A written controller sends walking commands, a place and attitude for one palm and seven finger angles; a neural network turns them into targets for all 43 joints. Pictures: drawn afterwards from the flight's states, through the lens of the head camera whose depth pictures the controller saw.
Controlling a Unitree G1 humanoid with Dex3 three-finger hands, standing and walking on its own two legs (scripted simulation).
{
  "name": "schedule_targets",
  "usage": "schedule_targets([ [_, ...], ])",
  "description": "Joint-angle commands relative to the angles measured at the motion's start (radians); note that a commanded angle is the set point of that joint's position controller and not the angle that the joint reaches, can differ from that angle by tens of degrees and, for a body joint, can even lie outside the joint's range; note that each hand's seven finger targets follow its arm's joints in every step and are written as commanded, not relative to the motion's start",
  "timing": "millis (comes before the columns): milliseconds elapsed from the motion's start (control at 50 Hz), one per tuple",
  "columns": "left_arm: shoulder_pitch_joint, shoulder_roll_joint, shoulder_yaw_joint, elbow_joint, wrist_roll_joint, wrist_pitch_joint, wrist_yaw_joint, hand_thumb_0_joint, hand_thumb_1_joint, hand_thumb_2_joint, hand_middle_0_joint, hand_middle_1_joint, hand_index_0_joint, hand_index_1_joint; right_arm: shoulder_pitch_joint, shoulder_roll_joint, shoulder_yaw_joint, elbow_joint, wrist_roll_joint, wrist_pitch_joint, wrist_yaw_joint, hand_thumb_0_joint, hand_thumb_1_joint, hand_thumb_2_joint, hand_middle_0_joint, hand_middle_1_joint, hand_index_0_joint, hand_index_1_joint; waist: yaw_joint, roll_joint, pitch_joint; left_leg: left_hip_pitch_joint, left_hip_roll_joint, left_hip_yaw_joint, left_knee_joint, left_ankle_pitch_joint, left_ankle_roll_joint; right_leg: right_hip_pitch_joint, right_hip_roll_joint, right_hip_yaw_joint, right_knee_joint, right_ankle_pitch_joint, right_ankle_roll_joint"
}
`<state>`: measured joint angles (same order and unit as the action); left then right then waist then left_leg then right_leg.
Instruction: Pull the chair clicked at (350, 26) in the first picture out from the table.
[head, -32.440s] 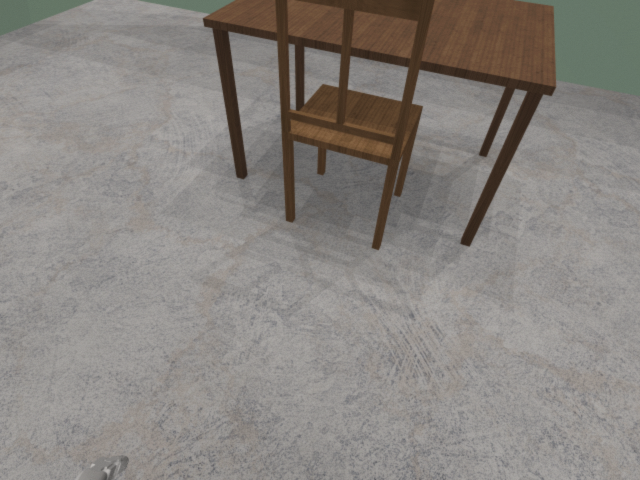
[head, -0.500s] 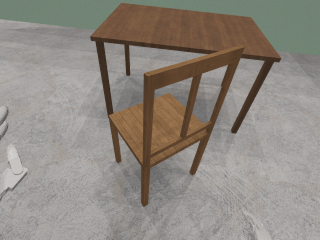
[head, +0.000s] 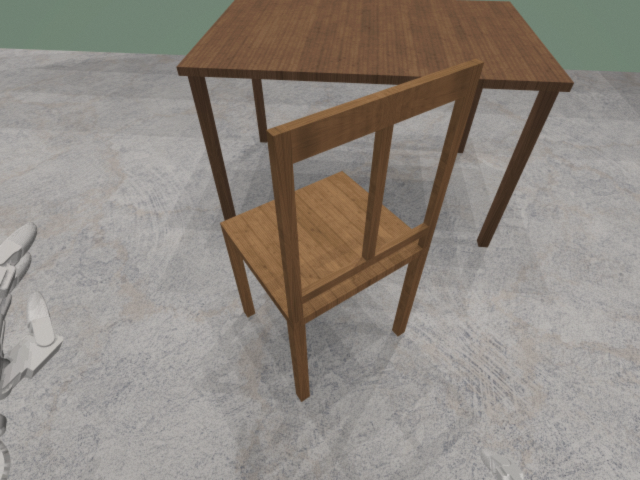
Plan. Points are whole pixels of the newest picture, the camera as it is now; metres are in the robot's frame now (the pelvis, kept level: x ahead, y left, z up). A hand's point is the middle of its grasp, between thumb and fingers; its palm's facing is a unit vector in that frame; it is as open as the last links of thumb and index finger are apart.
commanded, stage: let the arm hang, fingers relaxed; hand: left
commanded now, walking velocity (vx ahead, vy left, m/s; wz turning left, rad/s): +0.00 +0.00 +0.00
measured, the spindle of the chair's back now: (375, 200) +0.64 -0.08 -0.04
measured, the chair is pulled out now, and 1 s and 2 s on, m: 0.46 0.46 0.46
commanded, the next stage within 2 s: look to check the result in 1.06 s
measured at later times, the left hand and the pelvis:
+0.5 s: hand out of the picture +0.05 +0.20 -0.15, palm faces +0.02 -0.97 -0.24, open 7.1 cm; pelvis +0.02 +0.00 +0.01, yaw +0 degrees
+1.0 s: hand out of the picture +0.01 +0.18 -0.16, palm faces +0.02 -0.99 -0.17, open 7.3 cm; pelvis +0.02 +0.02 +0.02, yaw -1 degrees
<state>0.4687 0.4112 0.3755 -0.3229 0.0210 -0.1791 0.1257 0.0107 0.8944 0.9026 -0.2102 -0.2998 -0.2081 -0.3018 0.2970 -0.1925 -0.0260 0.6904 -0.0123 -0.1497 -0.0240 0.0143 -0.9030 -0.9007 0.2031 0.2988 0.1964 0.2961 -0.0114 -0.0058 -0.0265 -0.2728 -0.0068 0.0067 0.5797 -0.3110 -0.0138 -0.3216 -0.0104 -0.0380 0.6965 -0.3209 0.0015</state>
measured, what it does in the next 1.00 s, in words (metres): stands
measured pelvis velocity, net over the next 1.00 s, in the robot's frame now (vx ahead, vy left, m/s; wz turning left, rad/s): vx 0.02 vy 0.02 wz -0.02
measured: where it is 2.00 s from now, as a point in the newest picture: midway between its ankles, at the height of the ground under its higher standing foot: outside the picture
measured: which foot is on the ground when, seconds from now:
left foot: down 0.00-1.00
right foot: down 0.00-1.00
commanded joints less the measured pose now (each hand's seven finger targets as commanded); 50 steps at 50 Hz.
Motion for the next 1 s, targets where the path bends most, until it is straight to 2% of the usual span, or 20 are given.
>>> schedule_targets([
  [0,-0.023,-0.076,-0.249,0.475,0.032,0.159,-0.122,0.000,0.900,0.900,-0.200,-0.300,-0.200,-0.300,-0.003,-0.095,-0.044,-0.047,-0.004,0.075,0.029,0.000,-0.900,-0.900,0.200,0.300,0.200,0.300,-0.016,-0.245,-0.045,-0.146,0.015,0.002,0.154,-0.077,0.013,0.111,-0.268,0.257,-0.243,0.487,-0.109],
  [20,-0.077,-0.044,-0.250,0.511,0.027,0.153,-0.128,0.000,0.900,0.900,-0.200,-0.300,-0.200,-0.300,0.005,-0.103,-0.036,-0.053,-0.006,0.100,0.033,0.000,-0.900,-0.900,0.200,0.300,0.200,0.300,-0.021,-0.268,-0.028,-0.124,0.001,0.007,0.197,-0.155,0.009,0.064,-0.306,0.255,-0.262,0.474,-0.149],
  [60,-0.075,-0.060,-0.254,0.624,0.027,0.143,-0.112,0.000,0.900,0.900,-0.200,-0.300,-0.200,-0.300,-0.057,-0.117,-0.041,-0.052,-0.021,0.110,0.032,0.000,-0.900,-0.900,0.200,0.300,0.200,0.300,0.027,-0.361,-0.034,-0.258,0.004,-0.004,0.303,-0.231,0.015,0.246,-0.290,0.272,-0.204,0.843,-0.199],
  [100,-0.100,-0.049,-0.268,0.736,0.023,0.147,-0.100,0.000,0.900,0.900,-0.200,-0.300,-0.200,-0.300,-0.081,-0.107,-0.038,-0.025,-0.016,0.123,0.031,0.000,-0.900,-0.900,0.200,0.300,0.200,0.300,0.038,-0.316,-0.055,-0.229,0.005,-0.006,0.256,-0.216,0.014,0.315,-0.270,0.236,-0.194,1.011,-0.196],
  [120,-0.121,-0.039,-0.275,0.781,0.020,0.151,-0.097,0.000,0.900,0.900,-0.200,-0.300,-0.200,-0.300,-0.066,-0.095,-0.034,-0.004,-0.011,0.130,0.031,0.000,-0.900,-0.900,0.200,0.300,0.200,0.300,0.028,-0.281,-0.066,-0.186,0.005,0.004,0.187,-0.179,0.013,0.320,-0.248,0.210,-0.198,0.981,-0.179],
  [140,-0.146,-0.025,-0.282,0.829,0.015,0.156,-0.094,0.000,0.900,0.900,-0.200,-0.300,-0.200,-0.300,-0.040,-0.091,-0.028,0.029,-0.007,0.135,0.032,0.000,-0.900,-0.900,0.200,0.300,0.200,0.300,0.014,-0.196,-0.071,-0.136,0.004,0.015,0.096,-0.117,0.010,0.319,-0.222,0.181,-0.194,0.926,-0.160],
  [180,-0.177,-0.033,-0.301,0.927,-0.001,0.157,-0.092,0.000,0.900,0.900,-0.200,-0.300,-0.200,-0.300,0.018,-0.071,-0.016,0.104,-0.007,0.133,0.032,0.000,-0.900,-0.900,0.200,0.300,0.200,0.300,-0.018,-0.052,-0.074,0.044,0.004,0.012,-0.100,0.128,0.012,0.230,-0.176,0.147,-0.185,0.682,-0.104],
  [200,-0.174,-0.056,-0.312,0.970,-0.010,0.158,-0.094,0.000,0.900,0.900,-0.200,-0.300,-0.200,-0.300,0.024,-0.084,-0.015,0.124,-0.009,0.127,0.026,0.000,-0.900,-0.900,0.200,0.300,0.200,0.300,-0.015,0.041,-0.068,0.127,0.041,-0.035,-0.135,0.301,0.023,0.158,-0.136,0.135,-0.174,0.513,-0.075],
  [220,-0.152,-0.086,-0.324,1.007,-0.016,0.161,-0.097,0.000,0.900,0.900,-0.200,-0.300,-0.200,-0.300,0.009,-0.109,-0.013,0.133,-0.012,0.119,0.019,0.000,-0.900,-0.900,0.200,0.300,0.200,0.300,0.004,0.153,-0.076,0.171,0.115,-0.111,-0.119,0.457,0.055,0.099,-0.096,0.115,-0.186,0.356,-0.048],
  [240,-0.157,-0.100,-0.335,1.043,-0.013,0.167,-0.097,0.000,0.900,0.900,-0.200,-0.300,-0.200,-0.300,-0.007,-0.122,-0.010,0.138,-0.012,0.123,0.013,0.000,-0.900,-0.900,0.200,0.300,0.200,0.300,0.012,0.181,-0.036,0.136,0.145,-0.135,-0.126,0.455,0.077,0.097,-0.067,0.090,-0.232,0.201,-0.039],
  [260,-0.138,-0.139,-0.320,1.053,0.000,0.170,-0.093,0.000,0.900,0.900,-0.200,-0.300,-0.200,-0.300,-0.013,-0.107,-0.016,0.145,-0.020,0.127,0.005,0.000,-0.900,-0.900,0.200,0.300,0.200,0.300,0.021,0.165,-0.005,0.098,0.132,-0.105,-0.107,0.365,0.074,0.110,-0.062,0.099,-0.292,0.171,-0.049],
  [280,-0.154,-0.130,-0.316,1.082,-0.003,0.174,-0.094,0.000,0.900,0.900,-0.200,-0.300,-0.200,-0.300,-0.009,-0.084,-0.014,0.166,-0.017,0.128,0.004,0.000,-0.900,-0.900,0.200,0.300,0.200,0.300,0.006,0.262,0.003,0.080,0.105,-0.088,-0.128,0.312,0.062,0.124,-0.076,0.085,-0.288,0.191,-0.053],
  [300,-0.165,-0.119,-0.323,1.112,-0.009,0.176,-0.097,0.000,0.900,0.900,-0.200,-0.300,-0.200,-0.300,0.000,-0.074,-0.008,0.181,-0.016,0.132,0.002,0.000,-0.900,-0.900,0.200,0.300,0.200,0.300,0.009,0.282,0.018,0.072,0.099,-0.084,-0.140,0.301,0.058,0.139,-0.074,0.081,-0.282,0.207,-0.055],
  [320,-0.159,-0.123,-0.328,1.135,-0.013,0.173,-0.099,0.000,0.900,0.900,-0.200,-0.300,-0.200,-0.300,0.013,-0.068,-0.006,0.193,-0.014,0.134,-0.002,0.000,-0.900,-0.900,0.200,0.300,0.200,0.300,0.011,0.266,0.012,0.071,0.100,-0.074,-0.141,0.303,0.054,0.160,-0.076,0.087,-0.293,0.235,-0.062],
  [380,-0.169,-0.126,-0.339,1.196,-0.015,0.167,-0.098,0.000,0.900,0.900,-0.200,-0.300,-0.200,-0.300,0.053,-0.073,-0.007,0.222,-0.007,0.136,-0.008,0.000,-0.900,-0.900,0.200,0.300,0.200,0.300,0.000,0.099,-0.013,0.116,0.104,-0.061,-0.132,0.333,0.048,0.183,-0.089,0.086,-0.309,0.313,-0.063],
  [500,-0.160,-0.136,-0.352,1.278,-0.018,0.168,-0.094,0.000,0.900,0.900,-0.200,-0.300,-0.200,-0.300,0.072,-0.076,-0.001,0.276,-0.002,0.136,-0.011,0.000,-0.900,-0.900,0.200,0.300,0.200,0.300,0.003,-0.034,0.037,0.120,0.103,-0.059,-0.176,0.305,0.052,0.179,-0.090,0.087,-0.332,0.303,-0.053],
  [600,-0.138,-0.148,-0.359,1.322,-0.018,0.169,-0.089,0.000,0.900,0.900,-0.200,-0.300,-0.200,-0.300,0.079,-0.064,0.006,0.324,-0.003,0.137,-0.011,0.000,-0.900,-0.900,0.200,0.300,0.200,0.300,0.008,-0.062,0.088,0.120,0.096,-0.054,-0.205,0.253,0.054,0.148,-0.089,0.094,-0.349,0.249,-0.051],
  [660,-0.129,-0.149,-0.361,1.339,-0.018,0.171,-0.087,0.000,0.900,0.900,-0.200,-0.300,-0.200,-0.300,0.087,-0.052,0.011,0.348,-0.003,0.137,-0.010,0.000,-0.900,-0.900,0.200,0.300,0.200,0.300,0.007,-0.022,0.120,0.106,0.095,-0.057,-0.221,0.222,0.057,0.132,-0.084,0.098,-0.357,0.187,-0.049],
  [880,-0.088,-0.179,-0.363,1.393,-0.018,0.169,-0.086,0.000,0.900,0.900,-0.200,-0.300,-0.200,-0.300,0.107,-0.021,0.015,0.396,-0.003,0.132,-0.016,0.000,-0.900,-0.900,0.200,0.300,0.200,0.300,0.009,0.042,0.131,0.111,0.092,-0.056,-0.235,0.198,0.058,0.121,-0.082,0.100,-0.362,0.158,-0.048],
  [980,-0.077,-0.189,-0.364,1.408,-0.017,0.166,-0.084,0.000,0.900,0.900,-0.200,-0.300,-0.200,-0.300,0.125,-0.015,0.015,0.405,-0.001,0.128,-0.019,0.000,-0.900,-0.900,0.200,0.300,0.200,0.300,0.005,0.034,0.108,0.123,0.095,-0.056,-0.230,0.233,0.059,0.134,-0.083,0.101,-0.353,0.191,-0.047],
])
